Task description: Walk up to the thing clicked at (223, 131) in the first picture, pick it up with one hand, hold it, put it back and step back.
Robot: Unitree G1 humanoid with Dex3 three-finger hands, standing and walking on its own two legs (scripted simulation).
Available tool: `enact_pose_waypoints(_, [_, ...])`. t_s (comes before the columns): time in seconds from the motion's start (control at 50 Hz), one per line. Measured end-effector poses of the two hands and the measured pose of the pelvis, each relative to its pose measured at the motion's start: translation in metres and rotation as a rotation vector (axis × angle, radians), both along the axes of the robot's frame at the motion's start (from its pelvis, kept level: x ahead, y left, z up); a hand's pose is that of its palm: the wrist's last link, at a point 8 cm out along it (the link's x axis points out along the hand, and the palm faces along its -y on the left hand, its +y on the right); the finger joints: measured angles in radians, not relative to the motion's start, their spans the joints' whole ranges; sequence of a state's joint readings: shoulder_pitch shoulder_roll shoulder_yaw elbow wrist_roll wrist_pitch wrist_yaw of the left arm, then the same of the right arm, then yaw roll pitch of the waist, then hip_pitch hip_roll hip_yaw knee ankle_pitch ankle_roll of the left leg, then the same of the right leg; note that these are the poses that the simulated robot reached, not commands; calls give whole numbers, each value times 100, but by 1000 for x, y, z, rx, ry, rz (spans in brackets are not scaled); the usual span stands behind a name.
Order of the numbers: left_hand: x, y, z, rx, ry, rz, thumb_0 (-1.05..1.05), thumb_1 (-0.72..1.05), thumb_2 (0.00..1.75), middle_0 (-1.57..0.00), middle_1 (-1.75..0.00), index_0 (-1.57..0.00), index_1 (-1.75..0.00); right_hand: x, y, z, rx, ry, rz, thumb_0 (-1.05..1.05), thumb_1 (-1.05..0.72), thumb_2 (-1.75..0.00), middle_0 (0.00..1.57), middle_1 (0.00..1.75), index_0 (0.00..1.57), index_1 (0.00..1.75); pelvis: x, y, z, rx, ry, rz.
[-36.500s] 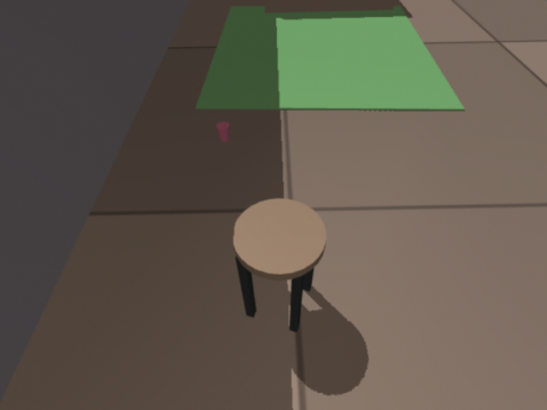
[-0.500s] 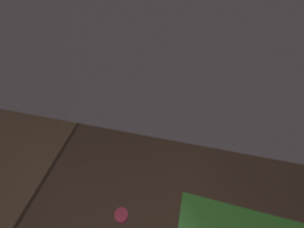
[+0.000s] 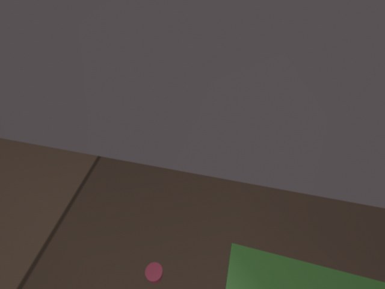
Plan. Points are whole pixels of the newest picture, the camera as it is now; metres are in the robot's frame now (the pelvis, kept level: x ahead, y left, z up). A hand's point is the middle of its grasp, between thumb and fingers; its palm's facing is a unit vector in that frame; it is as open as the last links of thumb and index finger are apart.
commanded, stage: stand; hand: left
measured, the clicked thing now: (154, 274) +0.34 +0.18 -0.74
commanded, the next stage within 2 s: walk up in 0.26 s
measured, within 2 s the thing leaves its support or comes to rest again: neither
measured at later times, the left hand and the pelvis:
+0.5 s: hand out of the picture +0.06 +0.25 -0.17, palm faces +0.00 -0.95 -0.32, open 7.4 cm; pelvis -0.01 -0.01 +0.00, yaw +1 degrees
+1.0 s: hand out of the picture +0.05 +0.24 -0.17, palm faces +0.02 -0.95 -0.31, open 7.4 cm; pelvis -0.01 -0.01 +0.00, yaw +1 degrees
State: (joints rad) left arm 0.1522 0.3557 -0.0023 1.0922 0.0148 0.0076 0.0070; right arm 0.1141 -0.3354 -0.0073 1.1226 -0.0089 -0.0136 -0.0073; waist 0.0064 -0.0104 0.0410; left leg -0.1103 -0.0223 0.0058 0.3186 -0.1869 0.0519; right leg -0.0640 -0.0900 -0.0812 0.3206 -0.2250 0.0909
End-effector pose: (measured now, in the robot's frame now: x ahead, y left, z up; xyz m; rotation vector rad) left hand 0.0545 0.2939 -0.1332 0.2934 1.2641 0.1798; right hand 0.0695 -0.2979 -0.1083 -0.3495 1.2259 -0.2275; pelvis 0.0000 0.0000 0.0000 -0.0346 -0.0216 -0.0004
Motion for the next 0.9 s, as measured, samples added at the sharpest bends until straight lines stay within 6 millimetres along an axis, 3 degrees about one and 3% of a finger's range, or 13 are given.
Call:
enact_pose_waypoints(0.32, [-5,-1,1,-2,3,18,1,90,90,-20,-30,-20,-30,-6,-3,0,7,5,-5,1,-91,-90,20,30,20,30,-4,-3,1,1,0,5])
enact_pose_waypoints(0.62, [0,-5,4,-2,-30,31,1,90,90,-20,-30,-20,-30,2,-4,2,14,-21,15,1,-91,-90,20,30,20,30,-10,-9,2,-2,0,15])
enact_pose_waypoints(0.9, [-9,-8,2,-9,-10,43,1,90,90,-20,-30,-20,-30,2,-6,2,14,-15,26,1,-91,-90,20,30,20,30,-10,-11,2,-3,4,19])
